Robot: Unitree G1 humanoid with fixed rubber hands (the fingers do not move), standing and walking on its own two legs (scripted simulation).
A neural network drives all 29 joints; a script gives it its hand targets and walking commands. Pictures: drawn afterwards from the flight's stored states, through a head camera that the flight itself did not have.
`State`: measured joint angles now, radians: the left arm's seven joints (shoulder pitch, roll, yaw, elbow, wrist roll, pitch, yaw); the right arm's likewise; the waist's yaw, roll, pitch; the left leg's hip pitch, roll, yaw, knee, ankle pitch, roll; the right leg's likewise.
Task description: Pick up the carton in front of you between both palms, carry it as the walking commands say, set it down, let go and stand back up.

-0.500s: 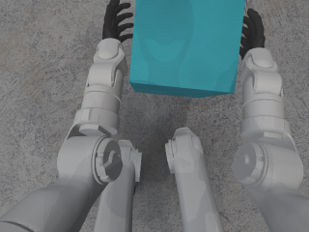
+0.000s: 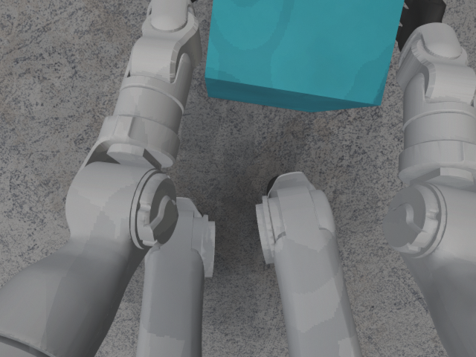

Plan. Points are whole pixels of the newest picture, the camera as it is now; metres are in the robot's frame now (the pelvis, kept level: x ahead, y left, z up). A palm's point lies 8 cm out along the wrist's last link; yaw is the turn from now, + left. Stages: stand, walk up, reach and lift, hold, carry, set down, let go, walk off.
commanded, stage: set down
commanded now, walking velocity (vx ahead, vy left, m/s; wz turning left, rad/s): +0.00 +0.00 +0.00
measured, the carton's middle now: (284, 32) +0.52 -0.16 -0.24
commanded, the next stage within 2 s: none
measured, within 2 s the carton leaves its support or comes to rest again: rests again in 1.00 s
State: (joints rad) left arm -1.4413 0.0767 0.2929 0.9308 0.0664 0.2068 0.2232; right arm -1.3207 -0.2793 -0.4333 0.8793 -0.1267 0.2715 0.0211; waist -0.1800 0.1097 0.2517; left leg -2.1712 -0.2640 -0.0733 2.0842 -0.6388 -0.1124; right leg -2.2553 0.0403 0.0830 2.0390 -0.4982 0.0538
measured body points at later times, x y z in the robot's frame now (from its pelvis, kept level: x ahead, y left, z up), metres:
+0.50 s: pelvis +0.00 +0.01 -0.01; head +0.36 -0.06 +0.24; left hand +0.57 -0.02 -0.18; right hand +0.47 -0.30 -0.20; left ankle +0.10 +0.12 -0.37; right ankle +0.12 -0.13 -0.37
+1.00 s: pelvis -0.01 +0.01 -0.03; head +0.36 -0.06 +0.22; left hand +0.57 +0.00 -0.20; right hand +0.48 -0.30 -0.22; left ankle +0.10 +0.12 -0.37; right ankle +0.12 -0.13 -0.37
